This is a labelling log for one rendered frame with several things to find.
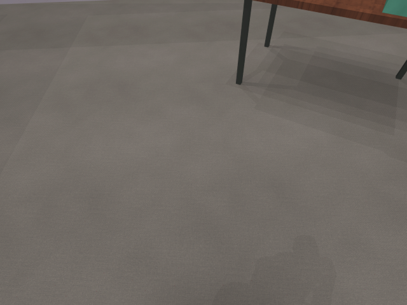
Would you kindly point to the table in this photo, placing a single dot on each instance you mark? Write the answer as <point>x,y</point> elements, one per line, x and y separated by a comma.
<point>366,10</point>

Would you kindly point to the carton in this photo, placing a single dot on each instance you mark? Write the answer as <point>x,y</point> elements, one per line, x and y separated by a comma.
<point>396,7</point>

